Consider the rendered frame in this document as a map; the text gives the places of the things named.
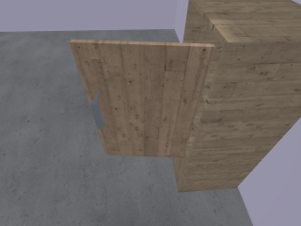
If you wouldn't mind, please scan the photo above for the handle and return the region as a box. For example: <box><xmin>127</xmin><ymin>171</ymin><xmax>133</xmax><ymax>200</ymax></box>
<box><xmin>90</xmin><ymin>92</ymin><xmax>105</xmax><ymax>129</ymax></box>

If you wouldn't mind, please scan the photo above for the cupboard door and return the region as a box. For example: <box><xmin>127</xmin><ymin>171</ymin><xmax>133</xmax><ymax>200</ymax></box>
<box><xmin>70</xmin><ymin>40</ymin><xmax>215</xmax><ymax>158</ymax></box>

